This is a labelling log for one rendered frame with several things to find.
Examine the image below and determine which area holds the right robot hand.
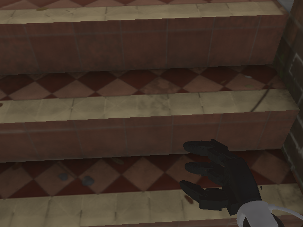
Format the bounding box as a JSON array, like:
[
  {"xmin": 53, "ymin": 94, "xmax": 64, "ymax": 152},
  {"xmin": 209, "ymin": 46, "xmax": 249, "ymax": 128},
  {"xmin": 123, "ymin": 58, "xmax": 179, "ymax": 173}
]
[{"xmin": 179, "ymin": 139, "xmax": 262, "ymax": 216}]

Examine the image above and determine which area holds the right robot forearm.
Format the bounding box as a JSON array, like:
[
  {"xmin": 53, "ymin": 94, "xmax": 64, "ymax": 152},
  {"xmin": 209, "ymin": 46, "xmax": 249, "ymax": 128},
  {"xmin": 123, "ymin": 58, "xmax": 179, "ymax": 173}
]
[{"xmin": 237, "ymin": 201, "xmax": 285, "ymax": 227}]

